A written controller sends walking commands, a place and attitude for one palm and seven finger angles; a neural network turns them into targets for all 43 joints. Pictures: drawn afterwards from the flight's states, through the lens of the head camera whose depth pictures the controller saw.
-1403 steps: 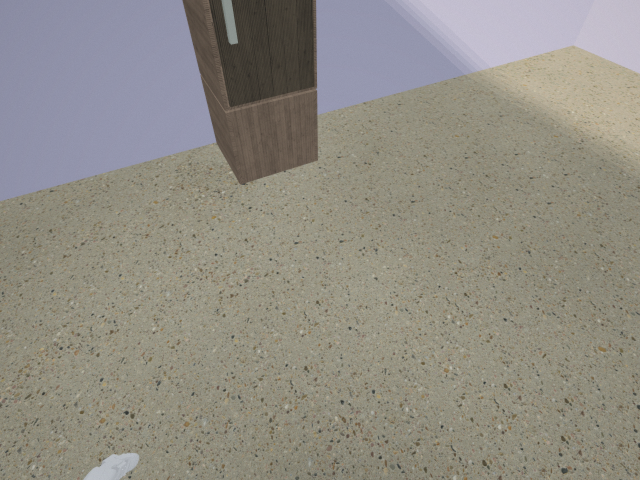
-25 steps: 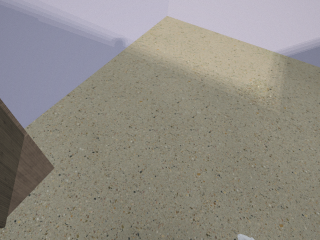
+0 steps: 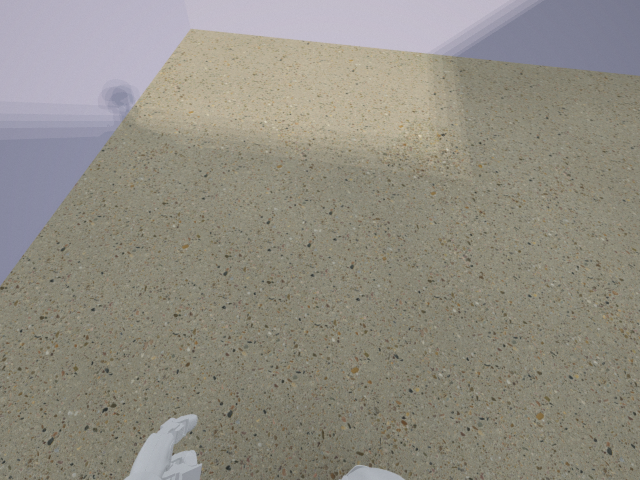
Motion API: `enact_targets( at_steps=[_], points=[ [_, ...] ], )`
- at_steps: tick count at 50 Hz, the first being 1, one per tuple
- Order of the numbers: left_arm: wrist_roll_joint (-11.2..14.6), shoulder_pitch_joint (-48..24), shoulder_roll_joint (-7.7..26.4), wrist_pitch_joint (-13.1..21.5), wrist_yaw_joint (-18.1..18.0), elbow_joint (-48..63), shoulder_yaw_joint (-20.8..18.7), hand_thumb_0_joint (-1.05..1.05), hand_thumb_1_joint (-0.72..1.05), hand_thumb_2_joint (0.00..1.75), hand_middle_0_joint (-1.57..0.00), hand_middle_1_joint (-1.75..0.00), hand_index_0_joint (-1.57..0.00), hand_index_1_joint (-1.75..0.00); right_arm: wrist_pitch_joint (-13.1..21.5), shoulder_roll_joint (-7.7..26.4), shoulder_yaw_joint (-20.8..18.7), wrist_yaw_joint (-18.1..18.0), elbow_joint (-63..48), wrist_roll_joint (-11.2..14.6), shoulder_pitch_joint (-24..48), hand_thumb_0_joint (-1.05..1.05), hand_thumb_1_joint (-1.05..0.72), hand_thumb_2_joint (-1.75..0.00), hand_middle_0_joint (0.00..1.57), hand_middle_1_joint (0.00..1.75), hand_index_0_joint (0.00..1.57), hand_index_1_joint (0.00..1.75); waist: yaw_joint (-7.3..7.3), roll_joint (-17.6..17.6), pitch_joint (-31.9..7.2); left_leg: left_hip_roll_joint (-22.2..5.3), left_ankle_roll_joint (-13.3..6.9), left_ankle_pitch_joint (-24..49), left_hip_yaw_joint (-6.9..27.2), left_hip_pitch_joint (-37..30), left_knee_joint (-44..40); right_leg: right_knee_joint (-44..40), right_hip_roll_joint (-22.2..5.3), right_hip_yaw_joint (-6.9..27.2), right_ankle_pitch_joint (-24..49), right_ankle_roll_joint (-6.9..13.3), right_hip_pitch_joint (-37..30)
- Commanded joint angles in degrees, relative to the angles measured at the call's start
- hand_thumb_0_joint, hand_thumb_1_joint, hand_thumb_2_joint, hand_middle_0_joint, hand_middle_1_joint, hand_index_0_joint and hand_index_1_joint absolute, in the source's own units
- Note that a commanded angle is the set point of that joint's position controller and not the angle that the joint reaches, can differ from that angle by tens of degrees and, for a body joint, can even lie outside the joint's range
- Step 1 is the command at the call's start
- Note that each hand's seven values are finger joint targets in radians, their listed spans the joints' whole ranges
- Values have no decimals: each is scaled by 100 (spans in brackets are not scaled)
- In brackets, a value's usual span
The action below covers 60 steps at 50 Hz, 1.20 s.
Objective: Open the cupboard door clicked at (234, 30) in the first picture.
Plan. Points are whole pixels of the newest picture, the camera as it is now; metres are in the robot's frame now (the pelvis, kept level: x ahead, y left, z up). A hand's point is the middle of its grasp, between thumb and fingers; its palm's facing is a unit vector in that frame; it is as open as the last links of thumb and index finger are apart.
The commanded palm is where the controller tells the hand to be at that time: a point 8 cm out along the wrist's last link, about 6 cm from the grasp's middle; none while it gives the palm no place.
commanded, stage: walk to a spot facing it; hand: left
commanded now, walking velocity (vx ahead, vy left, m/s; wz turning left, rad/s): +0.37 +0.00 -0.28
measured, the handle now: out of the picture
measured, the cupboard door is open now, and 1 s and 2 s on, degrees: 41 41 41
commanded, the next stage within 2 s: turn to face it in 0.94 s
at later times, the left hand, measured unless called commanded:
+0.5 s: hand (197, 472) +0.15 +0.17 -0.15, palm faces -0.02 -0.99 -0.15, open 7.4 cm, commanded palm none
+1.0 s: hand (271, 198) +0.66 +0.11 -0.15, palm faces -0.36 -0.92 -0.17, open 7.4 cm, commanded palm none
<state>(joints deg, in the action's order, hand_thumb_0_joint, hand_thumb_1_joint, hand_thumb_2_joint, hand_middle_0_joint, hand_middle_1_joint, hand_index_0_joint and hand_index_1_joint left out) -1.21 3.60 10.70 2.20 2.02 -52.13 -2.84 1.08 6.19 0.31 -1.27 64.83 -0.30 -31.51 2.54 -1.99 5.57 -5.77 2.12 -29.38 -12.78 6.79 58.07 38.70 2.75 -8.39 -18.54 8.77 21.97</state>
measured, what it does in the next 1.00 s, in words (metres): walks ahead, turning right: left foot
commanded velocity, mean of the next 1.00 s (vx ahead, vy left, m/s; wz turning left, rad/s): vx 0.34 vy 0.00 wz -0.31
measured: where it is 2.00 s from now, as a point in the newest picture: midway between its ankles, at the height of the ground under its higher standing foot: (353, 302)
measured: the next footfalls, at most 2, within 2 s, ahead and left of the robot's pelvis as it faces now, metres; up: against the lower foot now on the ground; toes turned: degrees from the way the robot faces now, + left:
left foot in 0.50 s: +0.40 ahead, +0.06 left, +0.00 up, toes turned -2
right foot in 1.06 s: +0.59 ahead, -0.13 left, +0.00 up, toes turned -27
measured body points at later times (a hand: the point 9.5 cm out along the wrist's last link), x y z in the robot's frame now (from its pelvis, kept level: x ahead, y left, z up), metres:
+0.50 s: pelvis +0.26 +0.01 +0.01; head +0.30 +0.02 +0.45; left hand +0.16 +0.22 -0.14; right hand +0.39 -0.23 -0.12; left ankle +0.36 +0.06 -0.72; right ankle +0.05 -0.04 -0.70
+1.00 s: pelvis +0.49 -0.02 +0.02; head +0.54 -0.03 +0.46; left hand +0.68 +0.16 -0.13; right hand +0.30 -0.17 -0.11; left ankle +0.36 +0.07 -0.71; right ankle +0.56 -0.14 -0.68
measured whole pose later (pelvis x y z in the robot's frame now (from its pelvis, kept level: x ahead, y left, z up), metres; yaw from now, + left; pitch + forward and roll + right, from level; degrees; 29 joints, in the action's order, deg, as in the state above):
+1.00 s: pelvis +0.49 -0.02 +0.02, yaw -19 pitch +1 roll -1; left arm -1.6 4.7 12.1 -0.3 2.0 -56.2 -3.3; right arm 3.7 6.8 0.3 -2.3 64.6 -1.2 -30.1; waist 3.3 -0.5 5.3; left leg -0.7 -1.8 -24.3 -16.4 -4.2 19.7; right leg 42.1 -0.2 -9.0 -8.6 3.5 31.0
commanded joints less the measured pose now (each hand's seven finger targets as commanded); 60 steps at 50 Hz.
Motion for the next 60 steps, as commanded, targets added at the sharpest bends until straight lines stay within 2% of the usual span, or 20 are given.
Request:
enact_targets(
  at_steps=[1,3,6,9,18,22,23,24,25,26,29,34,46,50,51,52,53,54,57,60],
  points=[
    [121,1357,985,20,-237,-214,-298,0,90,90,-20,-30,-20,-30,234,723,-339,14,-1105,-44,1199,0,-90,-90,20,30,20,30,-468,-175,-102,-284,6,958,1301,3296,2082,-2537,-2073,3045,1309,96,-1695],
    [92,1133,551,149,-259,-201,-148,0,90,90,-20,-30,-20,-30,104,617,-346,6,-811,-82,851,0,-90,-90,20,30,20,30,-122,-138,44,-353,31,1328,1273,2571,1412,-2663,-1601,2069,2124,-413,-843],
    [70,1308,541,258,-213,-334,-157,0,90,90,-20,-30,-20,-30,-6,538,-357,60,-727,-109,683,0,-90,-90,20,30,20,30,44,-211,-217,-259,113,1648,1135,2530,738,-2709,-1220,1587,2317,-185,-932],
    [91,1814,458,343,-229,-536,-166,0,90,90,-20,-30,-20,-30,28,559,-366,92,-918,-83,1296,0,-90,-90,20,30,20,30,-157,-272,-407,-185,126,2002,1060,3047,283,-2464,-1087,1495,3760,-505,-1771],
    [41,2751,456,325,-380,-982,-25,0,90,90,-20,-30,-20,-30,145,680,-299,222,-1456,-35,3264,0,-90,-90,20,30,20,30,-535,-546,37,292,-92,1897,592,3270,-1416,-2185,-1266,1690,5678,-401,-2975],
    [29,2577,686,353,-404,-1087,-61,0,90,90,-20,-30,-20,-30,225,847,-347,118,-1059,-72,2297,0,-90,-90,20,30,20,30,87,-517,-422,967,-450,1774,169,1145,-2416,-892,-1162,1448,7386,-467,-2571],
    [60,2438,689,362,-397,-1042,-63,0,90,90,-20,-30,-20,-30,234,1046,-410,62,-813,-105,1432,0,-90,-90,20,30,20,30,490,-479,-786,737,-654,2248,476,-246,-2673,52,-1119,1373,6694,-569,-1702],
    [131,2397,486,377,-360,-924,-56,0,90,90,-20,-30,-20,-30,260,1533,-549,8,-633,-210,544,0,-90,-90,20,30,20,30,823,159,-1333,-536,-1201,2565,2165,-1721,-2742,1611,-654,1173,4484,-708,-262],
    [219,2639,155,397,-287,-791,36,0,90,90,-20,-30,-20,-30,272,1958,-619,-12,-541,-231,14,0,-90,-90,20,30,20,30,656,1321,-2174,-2217,-1960,3188,4267,-2564,-3446,3831,70,849,-739,-710,678],
    [129,2367,374,355,-326,-762,-19,0,90,90,-20,-30,-20,-30,222,1780,-562,3,-610,-107,433,0,-90,-90,20,30,20,30,385,698,-1717,-2367,-2021,2524,4451,-1815,-4003,4499,-270,1306,-958,-577,994],
    [-52,1975,67,123,-170,-753,-74,0,90,90,-20,-30,-20,-30,352,878,-336,-26,-835,-97,1421,0,-90,-90,20,30,20,30,-204,626,238,-1400,-1066,1416,2663,808,-4806,4095,-773,1176,248,-758,1103],
    [-77,2065,-235,-109,-120,-770,-85,0,90,90,-20,-30,-20,-30,509,683,-320,-58,-566,-49,855,0,-90,-90,20,30,20,30,-425,624,-344,-814,-563,4184,921,194,-4562,3228,-749,860,892,-905,1255],
    [-14,-65,17,-134,56,-40,-11,0,90,90,-20,-30,-20,-30,382,933,-166,-147,-230,-112,-320,0,-90,-90,20,30,20,30,-37,796,146,-947,-349,6960,155,-979,-4059,484,-293,-117,1145,-568,1349],
    [-10,921,376,-69,-14,-198,-107,0,90,90,-20,-30,-20,-30,335,1254,-269,-172,-361,-62,42,0,-90,-90,20,30,20,30,-577,998,-539,-1120,-248,8596,41,-1114,-2493,-118,91,-251,558,-256,-193],
    [-25,1534,522,-20,-36,-350,-159,0,90,90,-20,-30,-20,-30,331,1321,-288,-157,-468,-29,269,0,-90,-90,20,30,20,30,-874,1012,-828,-1006,-190,8231,-3,-699,-1588,-528,117,-225,667,-162,-1171],
    [-59,2353,866,44,-85,-581,-243,0,90,90,-20,-30,-20,-30,326,1233,-288,-104,-555,68,491,0,-90,-90,20,30,20,30,-1256,548,-1280,-758,-105,6383,-62,589,-15,-942,-636,619,1955,170,-2807],
    [-12,2777,1400,102,-191,-650,-352,0,90,90,-20,-30,-20,-30,351,713,-230,-104,-716,158,305,0,-90,-90,20,30,20,30,-1127,-908,-2062,475,108,-393,24,2652,2222,-1131,-2775,3797,4510,1075,-4320],
    [112,2320,1379,67,-282,-517,-301,0,90,90,-20,-30,-20,-30,286,867,-269,-121,-738,106,462,0,-90,-90,20,30,20,30,-932,-427,-1930,314,-58,-481,1174,2819,2665,-1591,-2964,3510,4631,1226,-3768],
    [142,1284,525,127,-368,-422,-25,0,90,90,-20,-30,-20,-30,44,432,-217,-54,-509,0,629,0,-90,-90,20,30,20,30,-179,-104,-355,-134,-24,807,1387,2340,1636,-2070,-1951,1413,4937,-407,-1313],
    [90,1004,320,225,-359,-399,89,0,90,90,-20,-30,-20,-30,-138,246,-173,-37,-256,-18,189,0,-90,-90,20,30,20,30,163,-211,-521,-64,50,1068,1208,1700,483,-2202,-1634,466,5121,-287,-915]
  ],
)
